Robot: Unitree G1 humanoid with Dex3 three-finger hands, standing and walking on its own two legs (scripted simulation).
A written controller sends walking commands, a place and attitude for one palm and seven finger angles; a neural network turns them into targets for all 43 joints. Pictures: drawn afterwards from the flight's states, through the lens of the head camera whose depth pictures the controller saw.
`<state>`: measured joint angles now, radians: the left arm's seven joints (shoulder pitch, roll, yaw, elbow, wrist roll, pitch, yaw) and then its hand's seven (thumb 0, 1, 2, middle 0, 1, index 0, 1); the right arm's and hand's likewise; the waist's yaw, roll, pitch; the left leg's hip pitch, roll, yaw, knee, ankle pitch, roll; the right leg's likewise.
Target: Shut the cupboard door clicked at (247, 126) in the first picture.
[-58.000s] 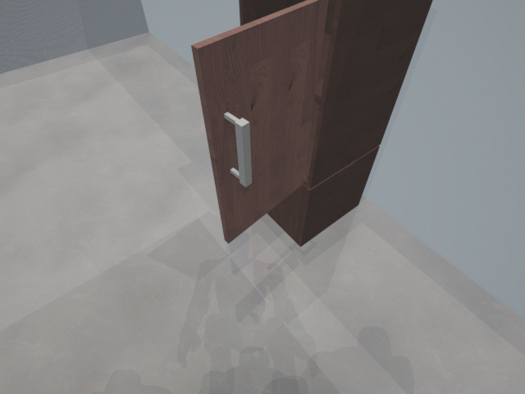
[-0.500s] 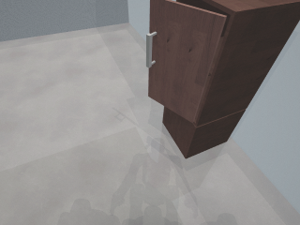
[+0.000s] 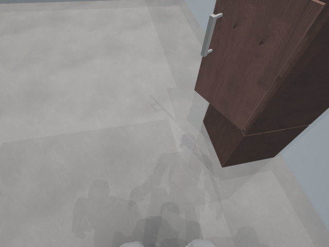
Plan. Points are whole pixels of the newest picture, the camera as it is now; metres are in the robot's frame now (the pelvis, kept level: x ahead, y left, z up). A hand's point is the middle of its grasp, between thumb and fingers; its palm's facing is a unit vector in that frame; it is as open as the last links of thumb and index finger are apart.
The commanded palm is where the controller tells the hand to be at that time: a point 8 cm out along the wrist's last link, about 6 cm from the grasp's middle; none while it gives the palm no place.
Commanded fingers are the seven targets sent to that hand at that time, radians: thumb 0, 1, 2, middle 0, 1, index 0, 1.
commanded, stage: walk to a spot facing it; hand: left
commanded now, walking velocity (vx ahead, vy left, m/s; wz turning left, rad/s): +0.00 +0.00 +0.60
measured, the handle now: (211, 35) +0.89 -0.17 +0.03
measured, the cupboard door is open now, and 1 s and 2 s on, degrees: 25 25 25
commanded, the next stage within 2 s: turn to face it in 1.84 s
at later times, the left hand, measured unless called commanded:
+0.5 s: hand out of the picture +0.01 +0.15 -0.14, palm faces +0.29 -0.90 -0.32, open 7.4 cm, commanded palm none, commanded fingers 0.00 0.90 0.90 -0.20 -0.30 -0.20 -0.30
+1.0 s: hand out of the picture -0.02 +0.19 -0.15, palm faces +0.60 -0.75 -0.28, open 7.4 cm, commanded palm none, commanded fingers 0.00 0.90 0.90 -0.20 -0.30 -0.20 -0.30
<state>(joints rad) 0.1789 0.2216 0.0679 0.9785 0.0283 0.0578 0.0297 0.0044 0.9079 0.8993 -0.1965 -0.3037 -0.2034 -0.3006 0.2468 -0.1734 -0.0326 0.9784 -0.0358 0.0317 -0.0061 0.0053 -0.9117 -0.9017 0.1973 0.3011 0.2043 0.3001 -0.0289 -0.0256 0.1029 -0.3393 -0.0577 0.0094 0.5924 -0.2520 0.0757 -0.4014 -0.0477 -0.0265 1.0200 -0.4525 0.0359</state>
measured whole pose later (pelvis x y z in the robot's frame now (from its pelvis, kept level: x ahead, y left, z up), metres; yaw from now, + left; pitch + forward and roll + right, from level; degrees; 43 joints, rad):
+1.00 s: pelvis +0.05 -0.04 +0.00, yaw +38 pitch +0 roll +0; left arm 0.22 0.26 0.08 0.87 0.03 0.01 -0.03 0.01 0.91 0.90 -0.19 -0.30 -0.20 -0.30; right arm 0.25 -0.22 -0.03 0.91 -0.04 0.02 0.02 0.01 -0.91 -0.90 0.20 0.30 0.21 0.30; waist -0.01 0.01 0.07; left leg -0.19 -0.01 -0.10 0.54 -0.35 -0.01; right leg -0.43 -0.07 -0.06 0.72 -0.35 0.07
